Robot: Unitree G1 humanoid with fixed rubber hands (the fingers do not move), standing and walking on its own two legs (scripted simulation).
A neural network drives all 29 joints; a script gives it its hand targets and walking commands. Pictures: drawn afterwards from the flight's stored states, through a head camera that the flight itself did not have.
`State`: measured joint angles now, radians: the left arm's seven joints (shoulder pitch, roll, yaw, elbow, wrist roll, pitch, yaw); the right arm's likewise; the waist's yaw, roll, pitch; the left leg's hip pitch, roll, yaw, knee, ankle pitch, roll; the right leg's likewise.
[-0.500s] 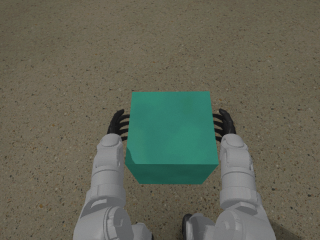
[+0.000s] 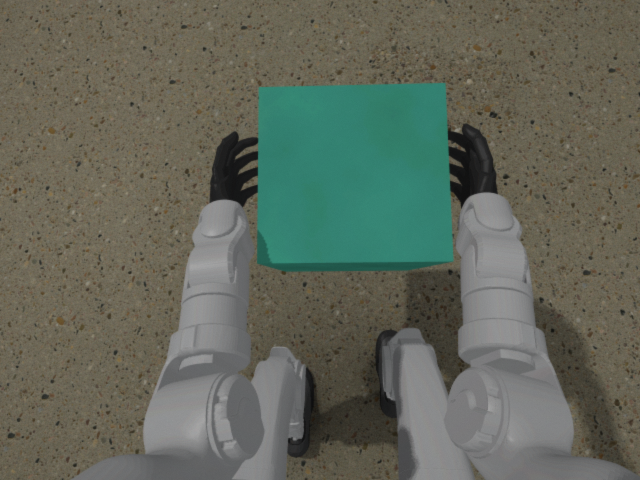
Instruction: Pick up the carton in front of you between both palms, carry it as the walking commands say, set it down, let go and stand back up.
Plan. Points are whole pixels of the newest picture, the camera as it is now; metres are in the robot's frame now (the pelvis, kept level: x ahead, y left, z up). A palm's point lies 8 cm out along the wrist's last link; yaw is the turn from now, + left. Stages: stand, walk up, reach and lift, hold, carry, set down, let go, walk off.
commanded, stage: set down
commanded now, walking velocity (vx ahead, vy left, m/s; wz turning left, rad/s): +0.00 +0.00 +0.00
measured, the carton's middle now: (348, 197) +0.46 -0.03 -0.15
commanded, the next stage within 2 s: none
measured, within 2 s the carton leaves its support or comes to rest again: rests again in 1.50 s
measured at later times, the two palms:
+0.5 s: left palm (260, 203) +0.48 +0.11 -0.23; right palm (441, 200) +0.47 -0.19 -0.24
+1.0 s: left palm (279, 208) +0.52 +0.11 -0.39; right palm (426, 200) +0.52 -0.20 -0.38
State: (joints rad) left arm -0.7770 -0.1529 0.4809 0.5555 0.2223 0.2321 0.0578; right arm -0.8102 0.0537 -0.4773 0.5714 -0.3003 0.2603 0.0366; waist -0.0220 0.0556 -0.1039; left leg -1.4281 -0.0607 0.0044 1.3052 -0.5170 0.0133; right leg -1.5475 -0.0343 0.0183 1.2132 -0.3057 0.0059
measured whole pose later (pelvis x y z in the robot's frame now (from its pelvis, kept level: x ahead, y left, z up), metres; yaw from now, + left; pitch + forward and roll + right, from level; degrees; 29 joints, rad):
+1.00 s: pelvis -0.04 -0.01 -0.23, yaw +2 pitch +45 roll +2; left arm -1.39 0.17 0.30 0.82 0.03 0.26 0.12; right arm -1.44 -0.23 -0.37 0.86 -0.10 0.28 -0.06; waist -0.06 0.03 0.23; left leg -2.20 -0.09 0.01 2.11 -0.70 -0.01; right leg -2.34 -0.04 0.02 1.98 -0.41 -0.01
